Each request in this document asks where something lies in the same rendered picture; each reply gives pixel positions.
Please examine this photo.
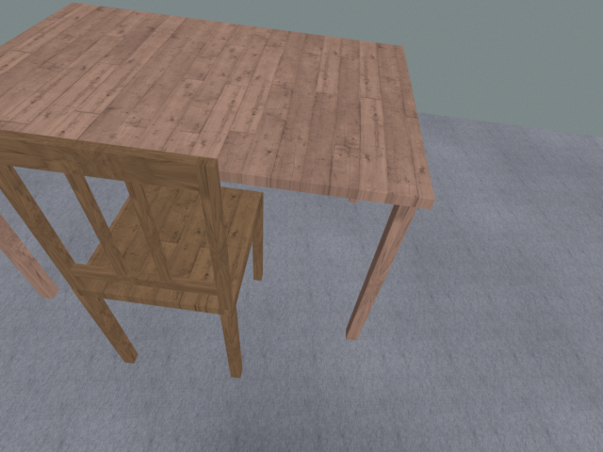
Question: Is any chair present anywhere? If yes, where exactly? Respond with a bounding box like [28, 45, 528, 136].
[0, 130, 264, 378]

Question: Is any table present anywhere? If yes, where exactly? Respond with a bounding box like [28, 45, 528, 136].
[0, 3, 435, 341]

